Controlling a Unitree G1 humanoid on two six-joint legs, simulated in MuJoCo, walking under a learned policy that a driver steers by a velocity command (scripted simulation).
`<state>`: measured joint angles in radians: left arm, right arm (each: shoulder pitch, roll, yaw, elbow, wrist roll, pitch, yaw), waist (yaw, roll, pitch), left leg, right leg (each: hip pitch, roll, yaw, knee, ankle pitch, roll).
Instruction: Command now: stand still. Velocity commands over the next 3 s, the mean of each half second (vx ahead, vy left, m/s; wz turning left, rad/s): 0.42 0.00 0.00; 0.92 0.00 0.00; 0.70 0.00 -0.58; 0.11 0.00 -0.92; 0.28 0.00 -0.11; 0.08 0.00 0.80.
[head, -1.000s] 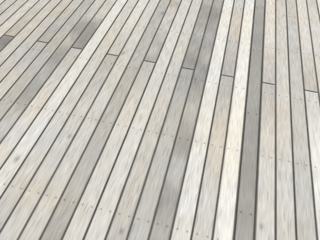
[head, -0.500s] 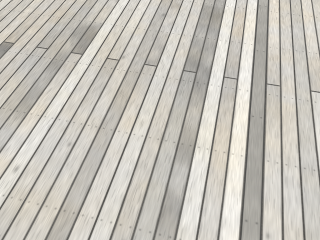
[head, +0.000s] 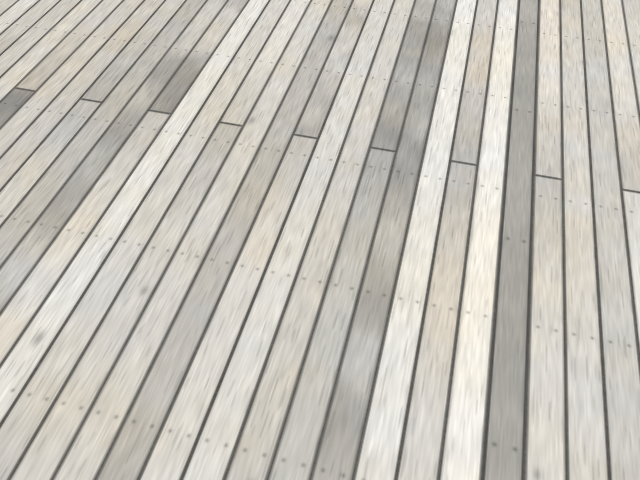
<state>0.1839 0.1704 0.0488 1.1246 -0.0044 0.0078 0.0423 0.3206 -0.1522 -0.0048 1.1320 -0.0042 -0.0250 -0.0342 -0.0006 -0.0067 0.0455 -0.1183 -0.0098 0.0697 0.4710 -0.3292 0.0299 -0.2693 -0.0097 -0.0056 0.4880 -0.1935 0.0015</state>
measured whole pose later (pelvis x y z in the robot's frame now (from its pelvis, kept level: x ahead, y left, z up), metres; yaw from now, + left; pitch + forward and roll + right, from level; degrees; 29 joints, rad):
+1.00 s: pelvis +0.50 -0.10 -0.04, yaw -1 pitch +3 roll +1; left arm 0.56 0.20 0.01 1.07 0.03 -0.08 0.02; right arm -0.06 -0.21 -0.03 0.72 0.05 -0.12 0.08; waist 0.04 0.00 0.03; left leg -0.64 -0.02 0.11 0.52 0.04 0.15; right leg 0.32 -0.03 -0.08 0.25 -0.51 -0.01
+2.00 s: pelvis +1.07 -0.14 +0.00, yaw -45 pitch +1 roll +2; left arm 0.15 0.34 0.10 0.53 -0.02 0.06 0.04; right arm 0.10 -0.32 -0.09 0.72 0.00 -0.06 -0.01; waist 0.01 0.00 0.05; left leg -0.43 -0.08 -0.18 0.58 -0.20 -0.05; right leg -0.31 0.27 0.43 0.56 -0.19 -0.07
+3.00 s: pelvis +1.22 -0.23 +0.00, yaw -20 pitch +3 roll -1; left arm 0.08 0.31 0.05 0.66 0.01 -0.03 0.02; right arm 0.19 -0.34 -0.08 0.56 0.01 0.03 -0.01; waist -0.01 0.00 0.08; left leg -0.41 -0.09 -0.08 0.49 -0.14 0.07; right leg -0.56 0.00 0.09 1.03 -0.42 0.06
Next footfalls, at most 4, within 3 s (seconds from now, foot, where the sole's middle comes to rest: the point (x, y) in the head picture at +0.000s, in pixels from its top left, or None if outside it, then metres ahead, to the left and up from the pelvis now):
0.48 right None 0.22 -0.20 -0.77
1.00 left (334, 377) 0.74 0.00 -0.77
1.44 right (414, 259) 1.09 -0.22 -0.77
2.04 left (373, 214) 1.25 -0.12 -0.77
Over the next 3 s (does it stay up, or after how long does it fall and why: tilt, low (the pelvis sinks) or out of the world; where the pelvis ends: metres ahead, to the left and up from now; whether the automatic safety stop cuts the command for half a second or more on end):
stays up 1.22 -0.23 0.00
